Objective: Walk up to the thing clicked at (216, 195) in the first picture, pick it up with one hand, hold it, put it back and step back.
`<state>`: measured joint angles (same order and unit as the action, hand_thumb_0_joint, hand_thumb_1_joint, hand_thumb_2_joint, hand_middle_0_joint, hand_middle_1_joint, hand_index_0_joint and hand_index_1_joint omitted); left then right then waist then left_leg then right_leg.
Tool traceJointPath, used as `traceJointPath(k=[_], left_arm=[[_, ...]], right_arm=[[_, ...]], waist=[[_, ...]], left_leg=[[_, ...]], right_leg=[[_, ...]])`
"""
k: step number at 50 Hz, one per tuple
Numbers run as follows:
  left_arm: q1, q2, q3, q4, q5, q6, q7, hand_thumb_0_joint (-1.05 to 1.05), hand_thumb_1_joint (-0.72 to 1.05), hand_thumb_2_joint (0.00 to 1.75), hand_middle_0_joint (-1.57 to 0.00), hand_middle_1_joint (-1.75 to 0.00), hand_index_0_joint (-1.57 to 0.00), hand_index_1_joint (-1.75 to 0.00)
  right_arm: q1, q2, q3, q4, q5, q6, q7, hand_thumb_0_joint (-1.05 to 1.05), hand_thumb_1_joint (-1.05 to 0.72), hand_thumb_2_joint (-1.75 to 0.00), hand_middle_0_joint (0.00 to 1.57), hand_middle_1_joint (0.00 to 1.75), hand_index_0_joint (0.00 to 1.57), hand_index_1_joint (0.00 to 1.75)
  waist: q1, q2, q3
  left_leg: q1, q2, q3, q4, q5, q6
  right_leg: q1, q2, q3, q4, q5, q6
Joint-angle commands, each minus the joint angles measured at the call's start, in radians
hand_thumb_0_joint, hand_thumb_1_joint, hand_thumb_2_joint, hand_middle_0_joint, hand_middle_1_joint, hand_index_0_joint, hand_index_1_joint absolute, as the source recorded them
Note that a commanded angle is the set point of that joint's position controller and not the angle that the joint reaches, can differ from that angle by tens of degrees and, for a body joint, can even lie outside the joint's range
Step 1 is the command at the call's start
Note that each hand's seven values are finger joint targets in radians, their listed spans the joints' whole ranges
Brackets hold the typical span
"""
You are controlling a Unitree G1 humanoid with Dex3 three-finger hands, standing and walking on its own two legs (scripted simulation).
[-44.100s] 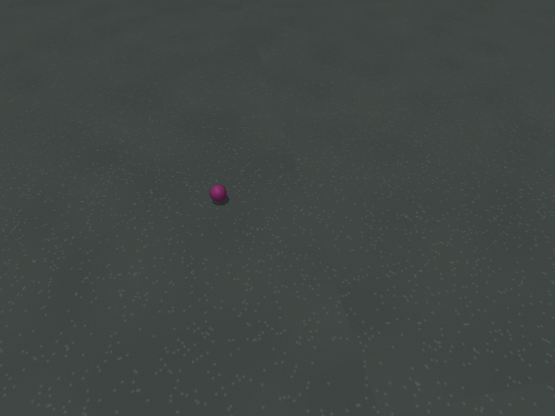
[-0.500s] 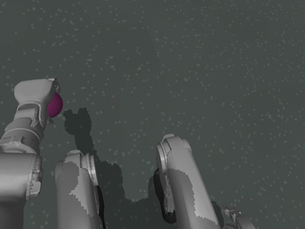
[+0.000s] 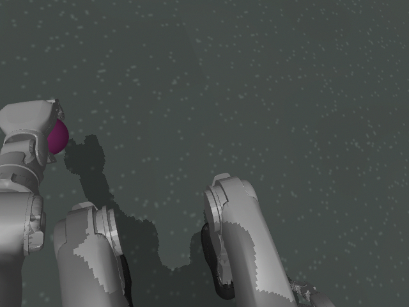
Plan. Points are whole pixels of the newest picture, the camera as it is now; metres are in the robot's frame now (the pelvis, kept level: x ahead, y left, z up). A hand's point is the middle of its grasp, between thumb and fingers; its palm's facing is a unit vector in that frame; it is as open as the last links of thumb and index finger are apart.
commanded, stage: lower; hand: left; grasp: from above
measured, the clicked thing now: (45, 135) +0.49 +0.24 -0.18
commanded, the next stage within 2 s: rest in 0.24 s
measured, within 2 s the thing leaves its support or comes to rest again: rests again in 1.56 s
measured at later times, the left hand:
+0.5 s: hand (54, 144) +0.48 +0.23 -0.22, palm faces -0.47 -0.06 -0.88, open 10.7 cm
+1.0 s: hand (61, 145) +0.49 +0.23 -0.25, palm faces -0.47 -0.08 -0.88, open 10.7 cm
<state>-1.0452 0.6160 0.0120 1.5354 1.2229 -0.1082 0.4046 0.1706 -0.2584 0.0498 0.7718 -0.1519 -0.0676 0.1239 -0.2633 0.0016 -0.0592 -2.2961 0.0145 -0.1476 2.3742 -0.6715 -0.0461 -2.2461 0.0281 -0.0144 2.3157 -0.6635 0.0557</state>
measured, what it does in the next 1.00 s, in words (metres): stands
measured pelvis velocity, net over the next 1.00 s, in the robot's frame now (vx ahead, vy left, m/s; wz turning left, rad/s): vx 0.01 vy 0.01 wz -0.08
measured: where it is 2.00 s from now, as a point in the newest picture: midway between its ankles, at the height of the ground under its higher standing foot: (173, 288)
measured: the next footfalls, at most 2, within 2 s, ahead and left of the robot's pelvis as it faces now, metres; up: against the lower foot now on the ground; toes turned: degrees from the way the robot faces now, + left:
none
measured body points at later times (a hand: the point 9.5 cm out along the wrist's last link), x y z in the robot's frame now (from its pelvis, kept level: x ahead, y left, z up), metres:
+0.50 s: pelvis +0.01 +0.00 -0.02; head +0.26 +0.06 +0.34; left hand +0.50 +0.23 -0.17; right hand +0.03 -0.27 -0.12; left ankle +0.08 +0.14 -0.30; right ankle +0.10 -0.13 -0.30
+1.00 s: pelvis +0.01 +0.01 -0.03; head +0.28 +0.07 +0.32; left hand +0.51 +0.23 -0.20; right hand +0.01 -0.26 -0.11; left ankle +0.08 +0.14 -0.30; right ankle +0.10 -0.13 -0.30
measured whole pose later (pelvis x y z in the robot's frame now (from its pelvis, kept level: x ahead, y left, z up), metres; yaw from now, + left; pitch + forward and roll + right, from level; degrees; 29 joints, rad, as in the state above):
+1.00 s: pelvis +0.01 +0.01 -0.03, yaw -5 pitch +31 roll -10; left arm -1.06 0.78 0.10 1.69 1.27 -0.15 0.58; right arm 0.15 -0.30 0.15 0.74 -0.25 -0.16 0.23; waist -0.36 -0.06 0.07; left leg -2.36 0.01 -0.23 2.52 -0.72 -0.05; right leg -2.29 0.05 -0.07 2.40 -0.68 0.07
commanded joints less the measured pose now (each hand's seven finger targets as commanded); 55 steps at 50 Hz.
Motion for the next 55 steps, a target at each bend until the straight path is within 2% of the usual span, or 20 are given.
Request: traceJointPath(k=[1, 10, 11, 13, 17, 20, 25, 29, 30, 32, 33, 37, 40, 42, 43, 44, 46, 49, 52, 55], left_arm=[[-0.347, 0.195, 0.014, -0.095, 0.000, -0.008, 0.044, 0.00, 0.49, 0.99, -0.87, -0.91, -0.88, -0.90], [-0.377, 0.262, 0.050, -0.117, 0.026, -0.044, 0.094, 0.00, 0.47, 0.97, -0.85, -0.94, -0.86, -0.92], [-0.336, 0.234, 0.030, -0.072, 0.029, -0.039, 0.095, 0.00, 0.48, 0.96, -0.85, -0.94, -0.87, -0.93], [-0.349, 0.271, 0.059, -0.129, 0.025, -0.037, 0.114, 0.00, 0.48, 0.98, -0.86, -0.93, -0.87, -0.92], [-0.349, 0.237, 0.042, -0.080, 0.031, -0.023, 0.131, 0.00, 0.50, 0.96, -0.87, -0.92, -0.88, -0.91], [-0.338, 0.279, 0.066, -0.087, 0.027, -0.020, 0.140, 0.00, 0.45, 0.97, -0.84, -0.89, -0.85, -0.88], [-0.331, 0.261, 0.052, -0.034, 0.017, -0.020, 0.147, 0.00, 0.47, 0.97, -0.84, -0.92, -0.85, -0.90], [-0.345, 0.295, 0.079, -0.060, 0.026, -0.028, 0.160, 0.00, 0.49, 0.99, -0.86, -0.92, -0.87, -0.90], [-0.327, 0.263, 0.056, -0.009, 0.024, -0.027, 0.159, 0.00, 0.49, 0.99, -0.86, -0.92, -0.87, -0.91], [-0.337, 0.313, 0.089, -0.038, 0.032, -0.034, 0.171, 0.00, 0.50, 0.99, -0.86, -0.92, -0.87, -0.90], [-0.326, 0.344, 0.112, -0.058, 0.029, -0.036, 0.179, 0.00, 0.48, 0.97, -0.85, -0.91, -0.86, -0.90], [-0.338, 0.280, 0.067, 0.015, 0.040, -0.037, 0.188, 0.00, 0.47, 0.97, -0.84, -0.91, -0.86, -0.90], [-0.321, 0.351, 0.112, 0.007, 0.034, -0.041, 0.203, 0.00, 0.48, 0.97, -0.84, -0.91, -0.86, -0.89], [-0.321, 0.330, 0.087, 0.020, 0.051, -0.044, 0.203, 0.00, 0.49, 0.95, -0.85, -0.90, -0.87, -0.89], [-0.306, 0.381, 0.135, 0.042, 0.051, -0.041, 0.213, 0.00, 0.50, 0.95, -0.86, -0.90, -0.87, -0.88], [-0.321, 0.346, 0.105, 0.034, 0.044, -0.045, 0.211, 0.00, 0.49, 0.94, -0.86, -0.89, -0.87, -0.87], [-0.320, 0.361, 0.116, 0.037, 0.041, -0.049, 0.216, 0.00, 0.49, 0.96, -0.85, -0.90, -0.87, -0.89], [-0.314, 0.325, 0.067, 0.053, 0.041, -0.050, 0.218, 0.00, 0.51, 0.92, -0.85, -0.90, -0.88, -0.87], [-0.297, 0.372, 0.108, 0.015, 0.040, -0.048, 0.238, 0.00, 0.50, 0.93, -0.86, -0.89, -0.88, -0.86], [-0.342, 0.367, 0.100, 0.069, 0.049, -0.048, 0.246, 0.00, 0.50, 0.91, -0.86, -0.85, -0.88, -0.84]], right_arm=[[0.208, -0.246, -0.059, -0.010, 0.002, -0.008, -0.005, 0.00, -0.91, -0.90, 0.20, 0.30, 0.20, 0.30], [0.214, -0.258, -0.037, -0.016, -0.021, -0.024, 0.008, 0.00, -0.91, -0.90, 0.20, 0.30, 0.20, 0.30], [0.199, -0.251, -0.034, -0.017, -0.025, -0.027, 0.013, 0.00, -0.91, -0.90, 0.20, 0.30, 0.20, 0.30], [0.201, -0.265, -0.041, -0.015, -0.020, -0.027, 0.012, 0.00, -0.91, -0.90, 0.20, 0.30, 0.20, 0.30], [0.206, -0.268, -0.036, -0.011, -0.033, -0.034, 0.029, 0.00, -0.91, -0.90, 0.20, 0.30, 0.20, 0.30], [0.205, -0.274, -0.028, -0.009, -0.038, -0.038, 0.036, 0.00, -0.90, -0.90, 0.20, 0.30, 0.20, 0.30], [0.201, -0.274, -0.015, -0.010, -0.049, -0.048, 0.052, 0.00, -0.90, -0.90, 0.20, 0.30, 0.20, 0.30], [0.212, -0.288, -0.013, -0.008, -0.056, -0.056, 0.062, 0.00, -0.90, -0.90, 0.20, 0.30, 0.20, 0.30], [0.197, -0.284, -0.006, -0.014, -0.059, -0.061, 0.070, 0.00, -0.91, -0.90, 0.20, 0.30, 0.20, 0.30], [0.214, -0.300, -0.003, -0.014, -0.064, -0.067, 0.073, 0.00, -0.90, -0.90, 0.20, 0.30, 0.20, 0.30], [0.206, -0.303, -0.003, -0.018, -0.060, -0.065, 0.074, 0.00, -0.90, -0.90, 0.20, 0.30, 0.20, 0.30], [0.187, -0.292, 0.009, -0.025, -0.072, -0.070, 0.087, 0.00, -0.90, -0.90, 0.20, 0.30, 0.20, 0.30], [0.192, -0.320, 0.011, -0.024, -0.077, -0.085, 0.090, 0.00, -0.90, -0.90, 0.20, 0.30, 0.20, 0.30], [0.191, -0.313, 0.020, -0.027, -0.086, -0.090, 0.098, 0.00, -0.91, -0.90, 0.20, 0.30, 0.20, 0.30], [0.209, -0.323, 0.018, -0.013, -0.089, -0.088, 0.098, 0.00, -0.90, -0.90, 0.20, 0.30, 0.20, 0.30], [0.200, -0.319, 0.020, -0.026, -0.088, -0.091, 0.103, 0.00, -0.91, -0.90, 0.20, 0.30, 0.20, 0.30], [0.199, -0.328, 0.022, -0.019, -0.091, -0.100, 0.106, 0.00, -0.91, -0.90, 0.20, 0.30, 0.20, 0.30], [0.179, -0.317, 0.036, -0.019, -0.091, -0.105, 0.113, 0.00, -0.91, -0.90, 0.20, 0.30, 0.20, 0.30], [0.184, -0.332, 0.034, -0.023, -0.092, -0.104, 0.116, 0.00, -0.91, -0.90, 0.20, 0.30, 0.20, 0.30], [0.189, -0.342, 0.043, -0.021, -0.102, -0.119, 0.126, 0.00, -0.91, -0.90, 0.20, 0.30, 0.20, 0.30]], waist=[[-0.028, 0.215, -0.647], [-0.046, 0.258, -0.650], [-0.048, 0.251, -0.638], [-0.022, 0.297, -0.680], [-0.063, 0.304, -0.637], [-0.049, 0.295, -0.651], [-0.074, 0.270, -0.616], [-0.084, 0.315, -0.634], [-0.092, 0.301, -0.595], [-0.096, 0.298, -0.610], [-0.074, 0.334, -0.635], [-0.114, 0.311, -0.570], [-0.103, 0.332, -0.577], [-0.116, 0.334, -0.561], [-0.121, 0.308, -0.557], [-0.126, 0.307, -0.546], [-0.130, 0.326, -0.545], [-0.129, 0.339, -0.563], [-0.108, 0.374, -0.591], [-0.159, 0.360, -0.509]], left_leg=[[0.422, -0.015, 0.129, -0.212, 0.118, 0.073], [0.406, -0.016, 0.122, -0.173, 0.128, 0.070], [0.400, -0.014, 0.122, -0.167, 0.127, 0.070], [0.444, -0.015, 0.120, -0.170, 0.153, 0.066], [0.439, -0.010, 0.110, -0.155, 0.157, 0.062], [0.425, -0.010, 0.109, -0.143, 0.172, 0.066], [0.377, -0.007, 0.103, -0.122, 0.155, 0.071], [0.423, -0.006, 0.096, -0.119, 0.184, 0.064], [0.402, -0.004, 0.094, -0.111, 0.163, 0.065], [0.413, -0.005, 0.093, -0.104, 0.190, 0.067], [0.424, -0.004, 0.090, -0.115, 0.203, 0.062], [0.385, -0.003, 0.082, -0.107, 0.139, 0.064], [0.411, -0.003, 0.078, -0.106, 0.156, 0.062], [0.401, -0.002, 0.081, -0.097, 0.157, 0.064], [0.383, -0.001, 0.080, -0.089, 0.165, 0.067], [0.360, -0.001, 0.079, -0.087, 0.150, 0.067], [0.391, 0.001, 0.075, -0.085, 0.164, 0.065], [0.400, 0.005, 0.068, -0.087, 0.160, 0.064], [0.436, 0.006, 0.065, -0.102, 0.198, 0.056], [0.409, 0.008, 0.059, -0.076, 0.180, 0.059]], right_leg=[[0.358, 0.020, -0.132, -0.239, 0.173, -0.084], [0.365, 0.023, -0.143, -0.204, 0.190, -0.080], [0.369, 0.026, -0.142, -0.199, 0.194, -0.079], [0.353, 0.024, -0.147, -0.190, 0.216, -0.083], [0.322, 0.025, -0.163, -0.168, 0.227, -0.084], [0.347, 0.028, -0.160, -0.167, 0.242, -0.080], [0.360, 0.035, -0.162, -0.164, 0.237, -0.075], [0.358, 0.036, -0.176, -0.146, 0.260, -0.077], [0.344, 0.036, -0.178, -0.143, 0.244, -0.078], [0.366, 0.037, -0.182, -0.146, 0.271, -0.074], [0.373, 0.037, -0.183, -0.140, 0.275, -0.078], [0.327, 0.046, -0.193, -0.138, 0.224, -0.080], [0.333, 0.042, -0.201, -0.135, 0.235, -0.078], [0.347, 0.044, -0.198, -0.138, 0.243, -0.076], [0.366, 0.045, -0.199, -0.144, 0.253, -0.071], [0.366, 0.047, -0.193, -0.141, 0.239, -0.072], [0.353, 0.045, -0.203, -0.142, 0.251, -0.073], [0.363, 0.054, -0.202, -0.139, 0.255, -0.072], [0.376, 0.054, -0.210, -0.129, 0.283, -0.076], [0.335, 0.053, -0.219, -0.125, 0.279, -0.074]])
